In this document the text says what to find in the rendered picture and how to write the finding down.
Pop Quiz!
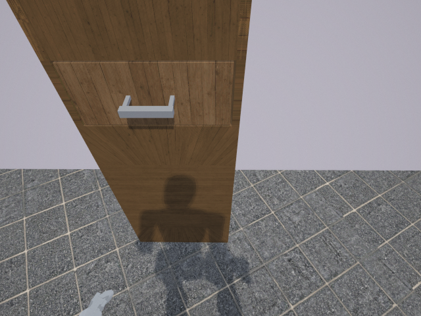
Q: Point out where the handle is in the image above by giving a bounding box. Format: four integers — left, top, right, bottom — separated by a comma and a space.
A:
118, 95, 175, 118

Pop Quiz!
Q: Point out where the cabinet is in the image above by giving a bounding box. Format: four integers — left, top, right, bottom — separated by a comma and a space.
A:
6, 0, 252, 243

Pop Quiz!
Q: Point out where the robot left hand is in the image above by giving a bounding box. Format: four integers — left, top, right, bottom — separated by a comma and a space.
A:
79, 290, 114, 316

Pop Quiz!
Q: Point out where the drawer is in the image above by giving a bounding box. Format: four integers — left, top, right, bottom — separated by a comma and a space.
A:
53, 61, 234, 125

